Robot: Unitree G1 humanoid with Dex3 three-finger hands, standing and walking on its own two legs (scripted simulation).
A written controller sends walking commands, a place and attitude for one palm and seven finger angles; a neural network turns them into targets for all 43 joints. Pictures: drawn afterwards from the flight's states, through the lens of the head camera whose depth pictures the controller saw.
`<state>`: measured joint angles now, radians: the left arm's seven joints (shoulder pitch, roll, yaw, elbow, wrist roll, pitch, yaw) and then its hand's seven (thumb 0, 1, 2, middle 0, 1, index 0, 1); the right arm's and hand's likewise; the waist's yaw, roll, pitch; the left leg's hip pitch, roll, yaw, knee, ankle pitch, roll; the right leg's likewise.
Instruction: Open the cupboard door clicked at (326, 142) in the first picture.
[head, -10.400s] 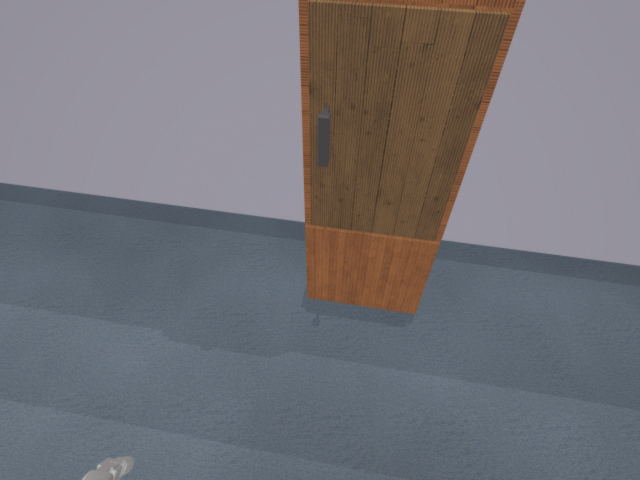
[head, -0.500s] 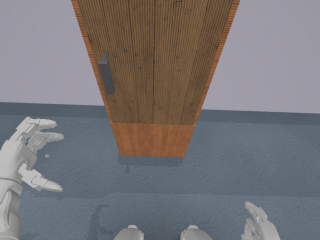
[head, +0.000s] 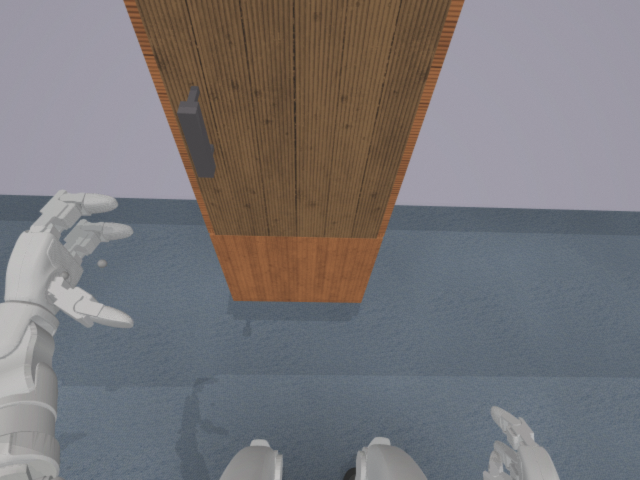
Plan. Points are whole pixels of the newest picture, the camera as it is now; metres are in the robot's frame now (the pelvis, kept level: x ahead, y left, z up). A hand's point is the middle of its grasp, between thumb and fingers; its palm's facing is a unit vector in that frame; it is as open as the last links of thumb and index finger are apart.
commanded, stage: move the hooked fingers beside the handle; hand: left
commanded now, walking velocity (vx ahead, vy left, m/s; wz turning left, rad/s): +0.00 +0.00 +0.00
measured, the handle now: (200, 133) +0.58 +0.20 +0.05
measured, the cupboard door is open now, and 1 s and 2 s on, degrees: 0 0 0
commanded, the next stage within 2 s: none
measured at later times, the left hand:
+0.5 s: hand (127, 212) +0.42 +0.27 +0.05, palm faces +0.01 -1.00 -0.02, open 14.0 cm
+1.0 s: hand (146, 175) +0.49 +0.26 +0.04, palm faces +0.01 -1.00 -0.02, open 14.0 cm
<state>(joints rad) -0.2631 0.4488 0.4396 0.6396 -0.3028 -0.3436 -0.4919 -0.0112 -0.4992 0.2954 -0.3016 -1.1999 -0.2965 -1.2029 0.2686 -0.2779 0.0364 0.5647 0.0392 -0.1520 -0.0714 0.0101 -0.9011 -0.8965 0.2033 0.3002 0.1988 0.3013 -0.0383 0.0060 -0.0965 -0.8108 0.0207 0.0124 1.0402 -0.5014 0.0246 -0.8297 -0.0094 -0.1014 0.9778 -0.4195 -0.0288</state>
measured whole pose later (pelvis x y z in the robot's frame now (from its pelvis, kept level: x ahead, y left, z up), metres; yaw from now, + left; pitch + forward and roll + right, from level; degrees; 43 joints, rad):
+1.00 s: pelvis +0.00 +0.02 -0.01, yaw -2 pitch +23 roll -4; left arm -0.82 0.62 0.48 1.16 -0.13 -0.41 -0.41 -0.01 -0.50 0.30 -0.30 -1.20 -0.30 -1.20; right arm 0.36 -0.28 0.04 0.62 0.00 0.03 -0.04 0.00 -0.90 -0.90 0.20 0.30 0.20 0.30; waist -0.15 0.01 -0.10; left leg -0.99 0.03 0.02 1.11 -0.52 0.05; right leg -1.00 0.00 -0.09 1.01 -0.41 0.00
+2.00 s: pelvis +0.01 +0.02 -0.02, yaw -2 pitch +25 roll -5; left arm -0.88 0.65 0.50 1.18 -0.11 -0.43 -0.38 -0.01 -0.50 0.30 -0.30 -1.20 -0.30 -1.20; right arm 0.34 -0.28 0.05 0.59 -0.01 0.09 -0.02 0.00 -0.90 -0.90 0.20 0.30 0.20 0.30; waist -0.18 0.01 -0.10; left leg -1.02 0.04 0.01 1.13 -0.54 0.05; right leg -1.02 0.01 -0.10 1.01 -0.42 -0.01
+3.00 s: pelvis +0.01 +0.01 -0.02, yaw -3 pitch +25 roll -4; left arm -0.86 0.51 0.43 1.14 -0.08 -0.43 -0.22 -0.01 -0.50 0.30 -0.30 -1.20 -0.31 -1.22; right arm 0.37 -0.26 0.04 0.60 -0.02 0.10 0.02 0.00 -0.90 -0.90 0.20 0.30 0.20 0.30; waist -0.18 0.03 -0.12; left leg -1.01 0.04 0.02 1.12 -0.54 0.04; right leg -1.02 0.02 -0.09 1.01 -0.42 -0.01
